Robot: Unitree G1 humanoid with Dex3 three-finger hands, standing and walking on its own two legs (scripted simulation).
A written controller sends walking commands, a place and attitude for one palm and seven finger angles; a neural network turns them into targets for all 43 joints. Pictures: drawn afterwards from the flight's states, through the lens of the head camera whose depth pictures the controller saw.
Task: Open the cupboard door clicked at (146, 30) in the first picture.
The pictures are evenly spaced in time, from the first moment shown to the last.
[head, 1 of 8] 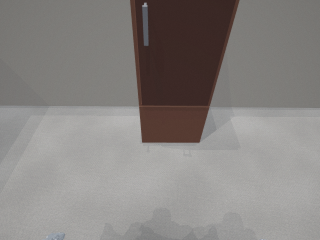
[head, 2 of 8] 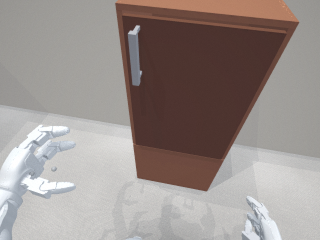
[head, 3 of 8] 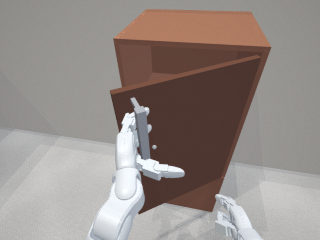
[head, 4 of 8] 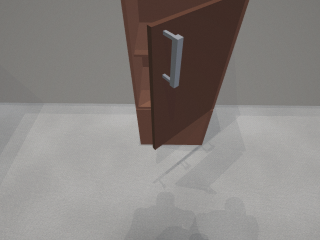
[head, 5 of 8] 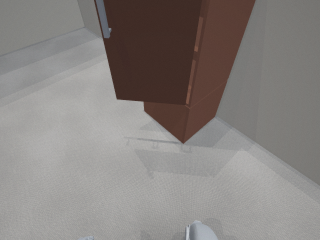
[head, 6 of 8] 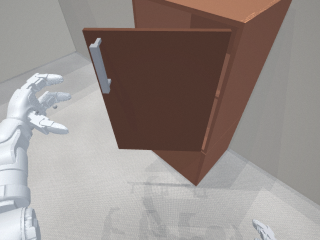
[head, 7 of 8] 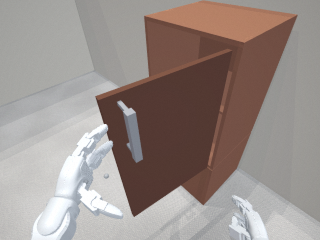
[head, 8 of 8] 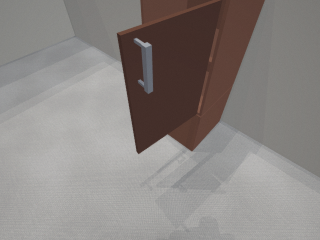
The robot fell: no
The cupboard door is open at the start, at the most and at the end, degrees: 0 84 82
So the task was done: yes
